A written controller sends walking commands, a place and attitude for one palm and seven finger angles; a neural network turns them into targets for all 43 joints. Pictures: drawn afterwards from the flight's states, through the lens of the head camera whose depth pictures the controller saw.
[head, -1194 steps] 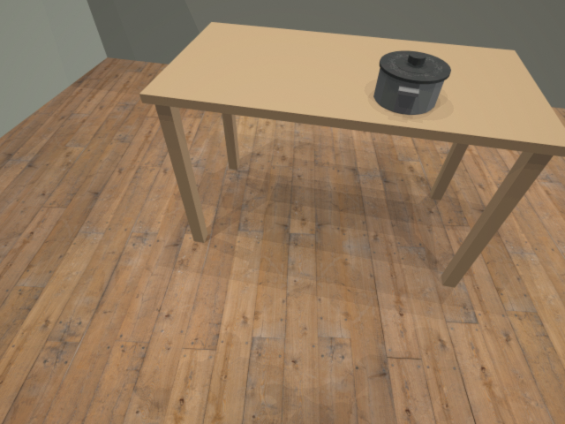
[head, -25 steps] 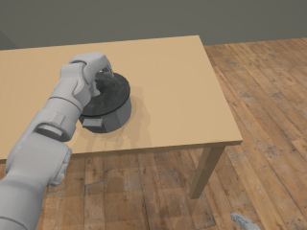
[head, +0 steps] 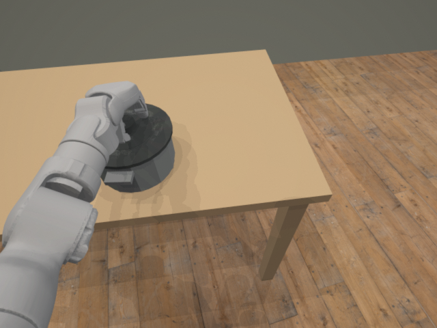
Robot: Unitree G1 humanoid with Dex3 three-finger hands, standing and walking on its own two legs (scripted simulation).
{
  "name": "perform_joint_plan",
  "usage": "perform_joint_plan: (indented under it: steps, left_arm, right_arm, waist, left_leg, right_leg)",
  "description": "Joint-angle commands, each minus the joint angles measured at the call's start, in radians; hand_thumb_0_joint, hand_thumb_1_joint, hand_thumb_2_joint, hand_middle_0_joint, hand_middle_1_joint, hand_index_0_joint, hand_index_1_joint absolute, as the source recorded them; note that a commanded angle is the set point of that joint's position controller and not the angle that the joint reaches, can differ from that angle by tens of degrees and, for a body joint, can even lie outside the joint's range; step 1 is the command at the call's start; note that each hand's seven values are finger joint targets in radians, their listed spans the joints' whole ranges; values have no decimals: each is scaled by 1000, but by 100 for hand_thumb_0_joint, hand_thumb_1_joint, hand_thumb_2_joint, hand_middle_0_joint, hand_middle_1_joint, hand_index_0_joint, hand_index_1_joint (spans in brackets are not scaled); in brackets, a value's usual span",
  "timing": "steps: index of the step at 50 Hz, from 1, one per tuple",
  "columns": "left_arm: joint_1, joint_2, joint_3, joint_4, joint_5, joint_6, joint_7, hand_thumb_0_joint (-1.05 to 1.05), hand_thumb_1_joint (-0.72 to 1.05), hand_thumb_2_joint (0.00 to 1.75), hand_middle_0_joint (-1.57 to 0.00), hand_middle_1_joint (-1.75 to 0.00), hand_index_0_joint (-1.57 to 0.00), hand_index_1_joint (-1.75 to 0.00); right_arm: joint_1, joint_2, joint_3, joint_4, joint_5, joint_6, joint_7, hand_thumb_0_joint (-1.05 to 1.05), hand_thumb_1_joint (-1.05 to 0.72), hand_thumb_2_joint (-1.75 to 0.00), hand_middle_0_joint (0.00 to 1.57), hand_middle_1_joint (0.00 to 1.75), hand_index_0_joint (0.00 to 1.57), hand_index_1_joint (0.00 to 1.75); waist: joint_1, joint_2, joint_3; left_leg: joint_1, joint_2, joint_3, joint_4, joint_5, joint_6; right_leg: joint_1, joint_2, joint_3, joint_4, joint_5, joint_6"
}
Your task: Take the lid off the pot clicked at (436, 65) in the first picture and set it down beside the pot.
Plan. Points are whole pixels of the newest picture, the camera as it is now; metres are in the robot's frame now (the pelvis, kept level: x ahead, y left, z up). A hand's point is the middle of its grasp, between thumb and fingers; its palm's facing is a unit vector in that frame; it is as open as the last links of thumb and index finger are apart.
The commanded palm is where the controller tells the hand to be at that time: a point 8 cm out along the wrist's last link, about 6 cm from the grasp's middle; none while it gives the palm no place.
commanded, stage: close the fingers and squeeze the knob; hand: left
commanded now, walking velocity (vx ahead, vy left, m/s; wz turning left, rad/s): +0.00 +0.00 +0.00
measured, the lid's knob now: (124, 125) +0.50 +0.18 +0.10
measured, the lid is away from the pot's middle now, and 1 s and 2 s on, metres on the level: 0.00 0.01 0.01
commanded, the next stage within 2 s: lift the lid straight up in 1.72 s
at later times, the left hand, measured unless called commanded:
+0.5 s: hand (120, 125) +0.47 +0.17 +0.12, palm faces -0.37 -0.09 -0.93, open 9.1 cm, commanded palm +0.47 +0.18 +0.18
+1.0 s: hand (118, 127) +0.46 +0.17 +0.12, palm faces -0.34 -0.08 -0.94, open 7.5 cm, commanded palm +0.46 +0.17 +0.18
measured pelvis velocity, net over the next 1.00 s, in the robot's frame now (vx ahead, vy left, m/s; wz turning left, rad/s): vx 0.00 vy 0.00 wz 0.00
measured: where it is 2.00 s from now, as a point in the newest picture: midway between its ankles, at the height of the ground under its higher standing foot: outside the picture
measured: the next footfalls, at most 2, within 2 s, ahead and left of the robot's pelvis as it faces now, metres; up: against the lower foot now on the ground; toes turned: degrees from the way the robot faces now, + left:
none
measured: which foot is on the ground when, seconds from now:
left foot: down 0.00-1.00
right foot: down 0.00-1.00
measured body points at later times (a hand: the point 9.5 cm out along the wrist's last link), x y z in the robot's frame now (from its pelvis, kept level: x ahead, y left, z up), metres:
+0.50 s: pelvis +0.01 +0.00 +0.00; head +0.04 -0.02 +0.45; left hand +0.49 +0.18 +0.17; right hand +0.09 -0.26 -0.13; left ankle +0.07 +0.06 -0.73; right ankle -0.06 -0.10 -0.73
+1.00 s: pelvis +0.00 +0.00 +0.00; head +0.03 -0.02 +0.45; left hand +0.48 +0.18 +0.18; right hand +0.08 -0.26 -0.13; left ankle +0.07 +0.07 -0.73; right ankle -0.06 -0.10 -0.73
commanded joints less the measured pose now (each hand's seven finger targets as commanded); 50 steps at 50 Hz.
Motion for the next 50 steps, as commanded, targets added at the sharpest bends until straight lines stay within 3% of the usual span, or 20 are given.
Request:
perform_joint_plan:
  steps: [1,3,4,7,10,12,16,19,23,24,27,31,33,34,35,37,39,41,45,50]
  left_arm:
    - [-483,233,92,-136,6,-4,32,0,-31,150,-85,-8,-85,-8]
    - [-492,272,108,-128,13,2,38,0,-31,150,-85,-8,-85,-8]
    - [-486,224,75,-119,6,8,35,0,-11,102,-52,-69,-52,-69]
    - [-476,192,52,-115,2,10,23,0,-8,102,-52,-75,-52,-75]
    - [-497,267,98,-134,15,5,21,0,-5,102,-53,-79,-53,-79]
    - [-496,252,94,-159,11,-6,21,0,-3,102,-53,-82,-53,-82]
    - [-480,180,55,-182,6,-14,13,0,1,101,-54,-87,-54,-87]
    - [-488,254,103,-192,-2,-12,22,0,4,101,-55,-91,-55,-91]
    - [-509,228,81,-229,1,-12,23,0,8,99,-57,-94,-57,-94]
    - [-471,198,65,-184,-1,-5,25,0,9,98,-57,-95,-57,-95]
    - [-476,267,117,-219,1,-13,28,0,12,97,-59,-97,-59,-97]
    - [-467,207,84,-290,6,-24,27,0,17,94,-61,-100,-61,-100]
    - [-408,224,100,-236,5,-15,32,0,20,92,-63,-101,-63,-101]
    - [-408,193,74,-214,-1,-5,32,0,21,92,-63,-101,-63,-101]
    - [-412,225,97,-201,0,0,34,0,22,91,-64,-102,-64,-102]
    - [-482,230,88,-230,-7,3,37,0,25,89,-66,-103,-66,-103]
    - [-562,239,87,-299,-3,-2,43,0,27,87,-67,-103,-67,-103]
    - [-509,237,102,-280,5,-8,42,0,30,84,-69,-104,-69,-104]
    - [-456,170,48,-196,4,8,39,0,36,79,-72,-105,-72,-105]
    - [-501,206,67,-197,3,14,40,0,43,71,-76,-105,-76,-105]
  right_arm:
    - [-20,-138,-36,-103,3,-30,0,0,-90,-90,20,30,20,30]
    - [-23,-139,-34,-105,4,-30,-2,0,-90,-90,20,30,20,30]
    - [-21,-133,-34,-107,5,-31,-3,0,-90,-90,20,30,20,30]
    - [-24,-136,-36,-107,7,-26,-1,0,-90,-90,20,30,20,30]
    - [-27,-139,-32,-108,8,-26,-3,0,-90,-90,20,30,20,30]
    - [-29,-132,-34,-120,2,-24,-3,0,-90,-90,20,30,20,30]
    - [-34,-125,-38,-127,3,-25,1,0,-90,-90,20,30,20,30]
    - [-30,-132,-36,-122,6,-18,-1,0,-90,-90,20,30,20,30]
    - [-40,-130,-38,-122,6,-18,1,0,-90,-90,20,30,20,30]
    - [-39,-125,-38,-124,7,-17,1,0,-90,-90,20,30,20,30]
    - [-37,-133,-38,-123,4,-12,2,0,-90,-90,20,30,20,30]
    - [-53,-120,-40,-143,1,-13,11,0,-90,-90,20,30,20,30]
    - [-49,-121,-40,-139,3,-6,16,0,-90,-90,20,30,20,30]
    - [-54,-119,-39,-138,7,-2,14,0,-90,-90,20,30,20,30]
    - [-54,-124,-38,-132,8,-1,12,0,-90,-90,20,30,20,30]
    - [-57,-128,-37,-129,9,3,7,0,-90,-90,20,30,20,30]
    - [-59,-126,-40,-129,8,-8,3,0,-90,-90,20,30,20,30]
    - [-62,-126,-38,-134,2,-13,4,0,-90,-90,20,30,20,30]
    - [-63,-121,-34,-124,9,-5,10,0,-90,-90,20,30,20,30]
    - [-62,-124,-31,-124,7,-9,3,0,-90,-90,20,30,20,30]
  waist:
    - [3,-66,-346]
    - [5,-68,-365]
    - [-4,-95,-350]
    - [-10,-72,-333]
    - [-3,-68,-351]
    - [-3,-31,-370]
    - [-7,-39,-367]
    - [-4,-73,-381]
    - [-3,-60,-408]
    - [-6,-64,-370]
    - [2,-51,-388]
    - [9,-3,-440]
    - [13,-34,-398]
    - [4,-63,-359]
    - [9,-79,-351]
    - [0,-66,-335]
    - [-2,-33,-397]
    - [10,-10,-425]
    - [4,-52,-349]
    - [5,-62,-373]
  left_leg:
    - [443,51,-45,-10,116,22]
    - [434,45,-34,-3,114,23]
    - [428,44,-29,1,118,24]
    - [438,48,-31,5,130,24]
    - [440,46,-30,6,136,24]
    - [461,44,-33,16,176,23]
    - [500,51,-45,17,202,24]
    - [479,48,-35,18,197,25]
    - [504,45,-35,21,223,24]
    - [485,44,-32,22,211,25]
    - [490,48,-34,20,223,23]
    - [557,49,-52,28,317,17]
    - [528,48,-49,26,281,14]
    - [498,49,-43,19,238,15]
    - [479,47,-39,12,202,18]
    - [470,51,-39,1,158,20]
    - [527,52,-45,2,169,22]
    - [547,51,-56,5,217,17]
    - [495,54,-55,-10,131,9]
    - [484,49,-48,-10,117,16]
  right_leg:
    - [-176,-1,-30,-98,281,-13]
    - [-150,-4,-22,-94,301,-8]
    - [-152,-3,-27,-92,316,-5]
    - [-175,-2,-30,-91,315,-5]
    - [-162,-5,-23,-90,327,-7]
    - [-157,-4,-25,-82,358,-10]
    - [-199,1,-36,-83,346,-13]
    - [-152,-2,-26,-81,379,-7]
    - [-154,-1,-27,-75,405,-6]
    - [-165,-1,-30,-80,385,-6]
    - [-146,-2,-27,-78,402,-9]
    - [-165,3,-37,-65,426,-16]
    - [-165,7,-39,-72,395,-13]
    - [-171,5,-40,-79,373,-10]
    - [-167,4,-37,-87,360,-9]
    - [-169,1,-35,-94,331,-9]
    - [-169,0,-32,-88,334,-11]
    - [-174,2,-34,-78,351,-19]
    - [-204,4,-45,-90,264,-15]
    - [-175,0,-34,-96,276,-12]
